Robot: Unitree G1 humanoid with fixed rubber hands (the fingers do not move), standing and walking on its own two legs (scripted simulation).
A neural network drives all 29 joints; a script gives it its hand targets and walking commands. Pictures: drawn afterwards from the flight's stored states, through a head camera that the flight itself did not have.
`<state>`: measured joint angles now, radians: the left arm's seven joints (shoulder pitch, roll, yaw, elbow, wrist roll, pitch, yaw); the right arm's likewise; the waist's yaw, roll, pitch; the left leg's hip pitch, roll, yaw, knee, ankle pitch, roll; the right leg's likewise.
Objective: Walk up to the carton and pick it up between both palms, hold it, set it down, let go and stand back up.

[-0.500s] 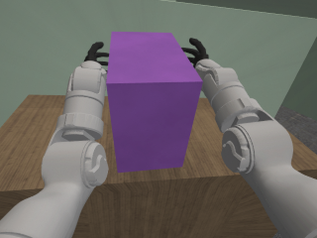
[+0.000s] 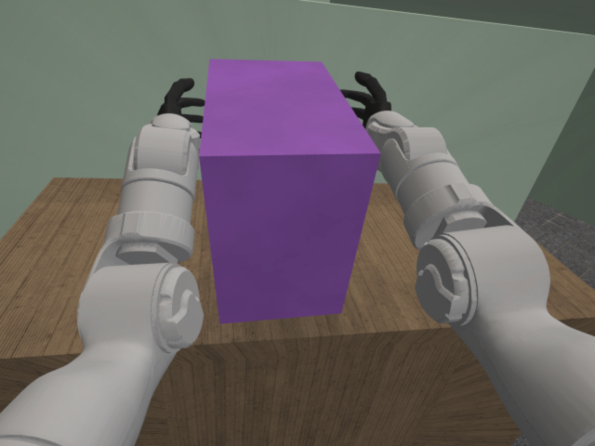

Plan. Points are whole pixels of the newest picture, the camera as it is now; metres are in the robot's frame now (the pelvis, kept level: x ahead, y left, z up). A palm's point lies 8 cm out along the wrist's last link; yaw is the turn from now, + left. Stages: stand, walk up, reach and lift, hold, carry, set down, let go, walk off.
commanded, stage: hold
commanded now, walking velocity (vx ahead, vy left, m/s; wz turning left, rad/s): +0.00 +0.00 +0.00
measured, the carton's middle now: (274, 183) +0.39 +0.04 +0.24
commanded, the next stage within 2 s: none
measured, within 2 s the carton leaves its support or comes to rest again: neither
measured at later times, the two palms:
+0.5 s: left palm (172, 132) +0.38 +0.17 +0.30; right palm (375, 128) +0.38 -0.08 +0.33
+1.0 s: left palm (172, 132) +0.38 +0.17 +0.31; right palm (375, 129) +0.38 -0.08 +0.33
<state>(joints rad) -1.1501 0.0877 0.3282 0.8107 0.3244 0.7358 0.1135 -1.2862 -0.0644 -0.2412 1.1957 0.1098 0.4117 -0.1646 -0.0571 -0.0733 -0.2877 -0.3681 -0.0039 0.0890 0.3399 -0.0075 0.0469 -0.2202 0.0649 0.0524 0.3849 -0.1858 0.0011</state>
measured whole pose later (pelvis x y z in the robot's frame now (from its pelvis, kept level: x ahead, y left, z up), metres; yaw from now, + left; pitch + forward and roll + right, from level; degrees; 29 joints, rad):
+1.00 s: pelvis +0.00 +0.00 +0.00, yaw +0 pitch +1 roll -2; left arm -1.15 0.09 0.33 0.81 0.32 0.73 0.11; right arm -1.29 -0.06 -0.24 1.20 0.11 0.42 -0.17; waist -0.06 -0.07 -0.29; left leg -0.37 0.00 0.09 0.34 -0.01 0.05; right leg -0.22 0.06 0.05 0.38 -0.19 0.00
